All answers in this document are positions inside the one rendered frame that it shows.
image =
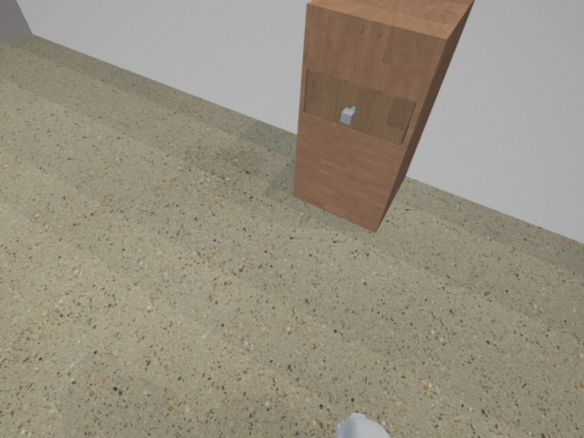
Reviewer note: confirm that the drawer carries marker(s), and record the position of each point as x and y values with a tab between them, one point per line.
378	114

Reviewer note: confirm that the handle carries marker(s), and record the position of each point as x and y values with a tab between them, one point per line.
347	115

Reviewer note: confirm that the robot right thigh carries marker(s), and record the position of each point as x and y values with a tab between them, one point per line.
356	427

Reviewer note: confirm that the cabinet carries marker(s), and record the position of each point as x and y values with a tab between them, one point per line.
402	47

